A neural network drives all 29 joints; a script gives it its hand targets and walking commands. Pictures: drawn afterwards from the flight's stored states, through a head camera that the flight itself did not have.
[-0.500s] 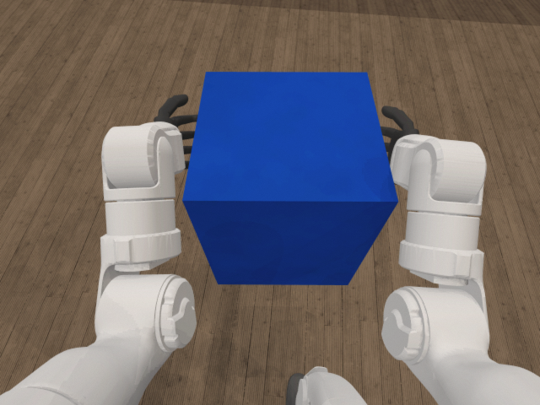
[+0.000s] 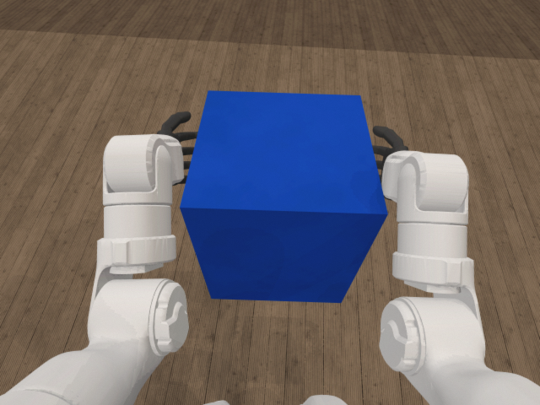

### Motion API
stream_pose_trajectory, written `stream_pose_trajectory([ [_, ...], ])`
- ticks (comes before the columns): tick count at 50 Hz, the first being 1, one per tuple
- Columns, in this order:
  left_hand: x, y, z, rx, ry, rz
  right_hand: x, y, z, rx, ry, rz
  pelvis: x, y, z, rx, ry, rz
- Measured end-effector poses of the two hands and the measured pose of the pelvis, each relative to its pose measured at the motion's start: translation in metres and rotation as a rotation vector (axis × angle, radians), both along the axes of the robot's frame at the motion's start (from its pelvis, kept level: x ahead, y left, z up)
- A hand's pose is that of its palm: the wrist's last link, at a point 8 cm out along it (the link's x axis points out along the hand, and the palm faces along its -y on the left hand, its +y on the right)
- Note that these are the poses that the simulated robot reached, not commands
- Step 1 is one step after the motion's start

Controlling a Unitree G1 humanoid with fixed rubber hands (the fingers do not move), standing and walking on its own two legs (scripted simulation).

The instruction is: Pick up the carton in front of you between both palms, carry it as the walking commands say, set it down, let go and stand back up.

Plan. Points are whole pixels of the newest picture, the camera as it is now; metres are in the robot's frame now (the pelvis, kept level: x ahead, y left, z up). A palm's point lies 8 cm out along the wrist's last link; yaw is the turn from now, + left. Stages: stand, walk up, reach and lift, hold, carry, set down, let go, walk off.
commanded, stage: carry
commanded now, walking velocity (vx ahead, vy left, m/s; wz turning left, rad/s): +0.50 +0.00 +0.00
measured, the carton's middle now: (279, 205) +0.37 -0.02 +0.09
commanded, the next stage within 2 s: none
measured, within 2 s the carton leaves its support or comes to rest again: neither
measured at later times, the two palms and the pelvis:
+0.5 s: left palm (171, 36) +0.66 +0.16 +0.20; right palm (337, 25) +0.70 -0.14 +0.21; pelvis +0.29 -0.03 +0.05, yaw +1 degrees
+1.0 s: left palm out of the picture +1.01 +0.12 +0.27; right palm out of the picture +0.97 -0.18 +0.27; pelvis +0.61 +0.00 +0.09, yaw -1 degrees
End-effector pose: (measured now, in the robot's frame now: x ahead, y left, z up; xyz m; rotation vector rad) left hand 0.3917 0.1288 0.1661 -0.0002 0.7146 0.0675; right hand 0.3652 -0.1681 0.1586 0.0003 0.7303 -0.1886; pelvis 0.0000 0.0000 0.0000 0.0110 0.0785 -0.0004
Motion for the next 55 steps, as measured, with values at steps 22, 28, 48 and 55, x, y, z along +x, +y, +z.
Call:
stream_pose_trajectory([
  [22,0.232,0.022,0.022,0.029,0.033,0.154,0.293,0.021,0.035,0.038,0.034,0.136,0.263,-0.035,0.042,-0.02,0.0,0.008],
  [28,0.307,0.032,0.052,0.017,-0.047,0.172,0.367,0.032,0.061,0.056,-0.047,0.132,0.332,-0.027,0.054,-0.004,0.011,0.011],
  [48,0.589,-0.008,0.1,-0.018,-0.049,-0.017,0.579,-0.008,0.102,0.006,-0.051,-0.055,0.578,0.01,0.087,-0.023,0.009,-0.014],
  [55,0.667,0.006,0.099,0.031,-0.032,0.064,0.692,0.002,0.102,0.022,-0.031,0.048,0.679,-0.015,0.082,-0.052,-0.013,0.004],
])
